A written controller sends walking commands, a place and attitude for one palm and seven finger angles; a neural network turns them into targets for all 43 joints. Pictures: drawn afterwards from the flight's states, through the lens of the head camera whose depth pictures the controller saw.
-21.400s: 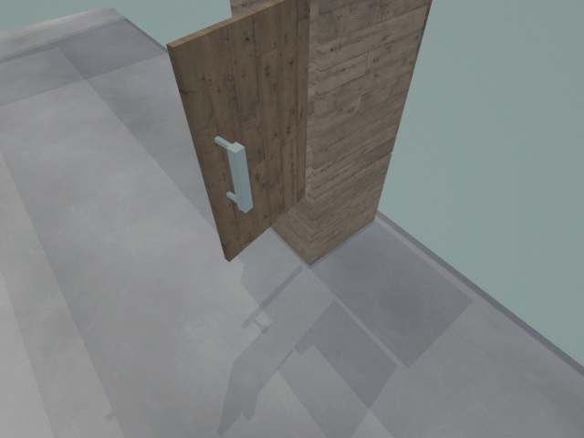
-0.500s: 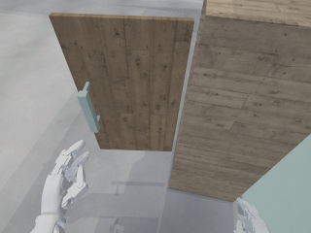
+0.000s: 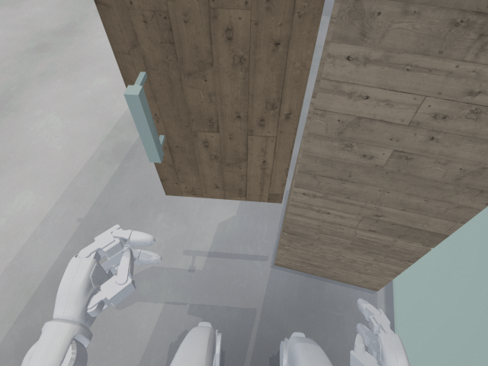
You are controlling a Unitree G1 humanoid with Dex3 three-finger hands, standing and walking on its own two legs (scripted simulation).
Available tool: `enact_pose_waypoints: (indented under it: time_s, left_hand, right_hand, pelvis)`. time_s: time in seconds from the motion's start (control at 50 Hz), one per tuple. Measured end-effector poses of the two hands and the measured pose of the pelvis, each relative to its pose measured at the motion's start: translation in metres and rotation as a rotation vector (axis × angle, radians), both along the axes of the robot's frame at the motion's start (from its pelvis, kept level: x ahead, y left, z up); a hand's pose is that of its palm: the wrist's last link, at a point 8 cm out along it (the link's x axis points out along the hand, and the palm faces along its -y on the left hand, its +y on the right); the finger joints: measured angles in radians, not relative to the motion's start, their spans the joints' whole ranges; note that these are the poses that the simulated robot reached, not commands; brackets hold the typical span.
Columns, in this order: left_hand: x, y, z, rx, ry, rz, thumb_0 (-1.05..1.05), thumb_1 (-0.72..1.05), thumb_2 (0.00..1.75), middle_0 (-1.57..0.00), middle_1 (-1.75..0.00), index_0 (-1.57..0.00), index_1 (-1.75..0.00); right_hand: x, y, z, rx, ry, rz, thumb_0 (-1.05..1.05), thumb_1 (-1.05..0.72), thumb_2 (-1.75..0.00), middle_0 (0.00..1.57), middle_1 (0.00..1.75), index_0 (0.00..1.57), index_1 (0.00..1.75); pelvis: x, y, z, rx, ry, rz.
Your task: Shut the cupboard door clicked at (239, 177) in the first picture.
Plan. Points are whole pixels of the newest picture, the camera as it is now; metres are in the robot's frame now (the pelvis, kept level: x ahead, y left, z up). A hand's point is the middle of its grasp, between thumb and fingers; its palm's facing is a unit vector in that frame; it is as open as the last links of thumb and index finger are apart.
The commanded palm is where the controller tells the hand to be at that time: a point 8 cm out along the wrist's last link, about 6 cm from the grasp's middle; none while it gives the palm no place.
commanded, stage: raise the hand and make a fist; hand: left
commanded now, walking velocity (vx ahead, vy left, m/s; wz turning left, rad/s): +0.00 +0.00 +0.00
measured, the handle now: (149, 120) +0.54 +0.22 +0.07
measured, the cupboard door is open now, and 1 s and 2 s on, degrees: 100 100 100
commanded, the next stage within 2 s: bring the fist close to the handle in 1.16 s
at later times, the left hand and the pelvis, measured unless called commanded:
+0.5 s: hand (111, 269) +0.24 +0.20 +0.07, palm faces +0.00 -1.00 -0.04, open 3.1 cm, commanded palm +0.22 +0.25 +0.07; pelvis +0.03 +0.02 +0.01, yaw +0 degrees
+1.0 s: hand (120, 257) +0.25 +0.19 +0.08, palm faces -0.02 -1.00 -0.05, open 3.1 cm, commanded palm +0.23 +0.24 +0.08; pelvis +0.03 +0.00 +0.02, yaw +0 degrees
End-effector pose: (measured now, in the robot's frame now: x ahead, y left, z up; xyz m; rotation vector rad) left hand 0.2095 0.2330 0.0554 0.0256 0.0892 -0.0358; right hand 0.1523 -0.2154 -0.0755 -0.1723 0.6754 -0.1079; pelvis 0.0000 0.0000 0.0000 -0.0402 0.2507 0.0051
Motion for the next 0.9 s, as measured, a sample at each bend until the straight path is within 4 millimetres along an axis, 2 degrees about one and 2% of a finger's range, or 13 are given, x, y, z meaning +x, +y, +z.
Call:
enact_pose_waypoints:
  time_s: [0.06, 0.14, 0.28, 0.42, 0.52, 0.66, 0.9]
  left_hand:
    - [0.002, 0.008, 0.006, 0.017, -0.017, 0.035, 0.01, 0.9, 0.9, -0.77, -0.93, -0.77, -0.93]
    - [0.001, 0.015, 0.01, 0.024, -0.054, 0.044, 0.01, 0.9, 0.9, -0.84, -1.01, -0.84, -1.01]
    - [0.001, 0.017, 0.007, 0.011, -0.053, 0.023, 0.01, 0.9, 0.9, -0.97, -1.15, -0.97, -1.15]
    - [0.006, 0.022, 0.017, 0.017, -0.079, 0.036, 0.01, 0.9, 0.9, -1.1, -1.29, -1.1, -1.29]
    - [0.009, 0.022, 0.02, 0.018, -0.062, 0.03, 0.01, 0.9, 0.9, -1.19, -1.39, -1.19, -1.39]
    - [0.015, 0.024, 0.024, 0.023, -0.06, 0.028, 0.01, 0.9, 0.9, -1.27, -1.47, -1.27, -1.47]
    - [0.025, 0.018, 0.028, 0.023, -0.052, 0.016, 0.01, 0.9, 0.9, -1.29, -1.5, -1.29, -1.5]
  right_hand:
    - [-0.01, -0.007, 0.001, -0.025, 0.039, -0.025, 0.01, -0.9, -0.9, 0.2, 0.3, 0.2, 0.3]
    - [-0.009, -0.015, 0.003, -0.065, 0.061, -0.028, 0.01, -0.9, -0.9, 0.2, 0.3, 0.2, 0.3]
    - [0.024, -0.015, 0.015, -0.104, 0.01, -0.002, 0.02, -0.9, -0.9, 0.2, 0.3, 0.2, 0.3]
    - [0.059, 0.004, 0.029, -0.079, -0.066, 0.055, 0.01, -0.9, -0.9, 0.2, 0.3, 0.2, 0.3]
    - [0.069, 0.017, 0.034, -0.05, -0.078, 0.085, 0.01, -0.9, -0.9, 0.2, 0.3, 0.2, 0.3]
    - [0.061, 0.015, 0.031, -0.041, -0.043, 0.083, 0.01, -0.9, -0.9, 0.2, 0.3, 0.2, 0.3]
    - [0.033, -0.014, 0.025, -0.066, 0.032, 0.012, 0.01, -0.9, -0.9, 0.2, 0.3, 0.2, 0.3]
  pelvis:
    - [0.006, 0.005, 0.004, 0.002, 0.006, -0.005]
    - [0.012, 0.01, 0.004, 0.001, 0.014, -0.004]
    - [0.018, 0.016, 0.004, -0.004, 0.02, 0.001]
    - [0.024, 0.017, 0.007, -0.012, 0.017, 0.008]
    - [0.027, 0.016, 0.01, -0.014, 0.011, 0.012]
    - [0.03, 0.013, 0.014, -0.014, 0.004, 0.013]
    - [0.031, 0.006, 0.018, -0.002, -0.001, 0.005]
